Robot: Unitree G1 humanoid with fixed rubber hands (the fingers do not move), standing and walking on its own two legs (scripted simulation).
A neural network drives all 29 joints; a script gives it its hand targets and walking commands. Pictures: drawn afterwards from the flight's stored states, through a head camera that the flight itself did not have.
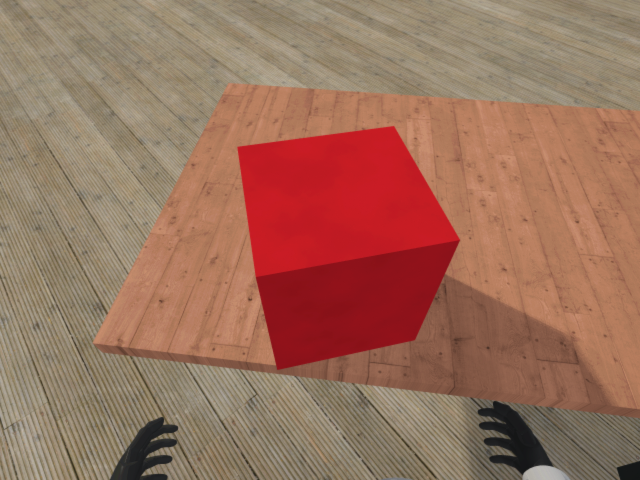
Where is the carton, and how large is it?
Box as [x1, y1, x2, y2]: [237, 126, 459, 369]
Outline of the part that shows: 393,126 237,147 255,275 277,369 413,340 416,336 459,239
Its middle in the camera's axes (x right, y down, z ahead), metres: +0.02 +0.01 +0.56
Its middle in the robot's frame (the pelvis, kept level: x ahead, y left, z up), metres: +0.41 -0.01 +0.03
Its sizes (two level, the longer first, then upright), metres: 0.219 0.212 0.250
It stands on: a table, 0.65 m high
